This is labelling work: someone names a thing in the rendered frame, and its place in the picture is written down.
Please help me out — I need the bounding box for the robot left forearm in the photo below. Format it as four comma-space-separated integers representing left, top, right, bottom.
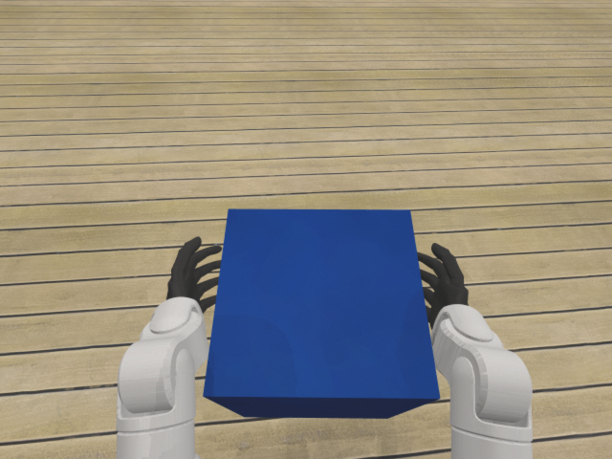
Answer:
116, 297, 209, 459

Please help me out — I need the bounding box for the carton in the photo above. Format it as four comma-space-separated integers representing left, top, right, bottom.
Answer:
203, 209, 440, 419

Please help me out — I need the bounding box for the robot left hand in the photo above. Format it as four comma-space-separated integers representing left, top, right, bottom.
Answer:
166, 236, 222, 313

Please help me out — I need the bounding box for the robot right forearm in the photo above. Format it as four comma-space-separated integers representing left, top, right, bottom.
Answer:
431, 304, 533, 459

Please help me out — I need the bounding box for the robot right hand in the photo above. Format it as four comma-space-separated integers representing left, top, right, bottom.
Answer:
417, 243, 469, 330

